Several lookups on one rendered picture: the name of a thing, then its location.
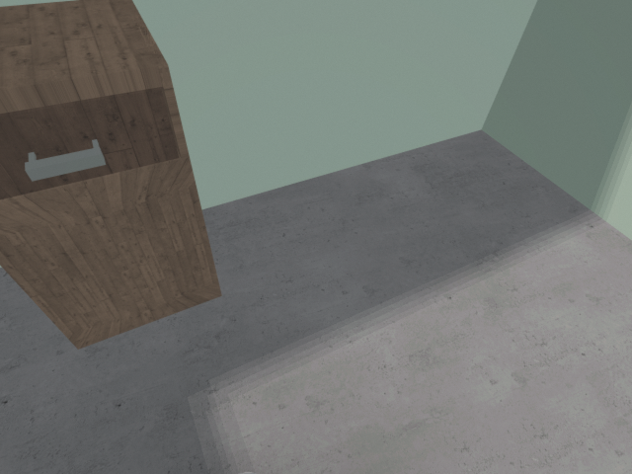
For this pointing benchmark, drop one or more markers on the drawer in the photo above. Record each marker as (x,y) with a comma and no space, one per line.
(133,130)

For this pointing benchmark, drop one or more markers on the cabinet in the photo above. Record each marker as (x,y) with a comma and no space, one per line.
(106,255)

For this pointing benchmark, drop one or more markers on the handle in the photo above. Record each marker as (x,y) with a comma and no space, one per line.
(64,164)

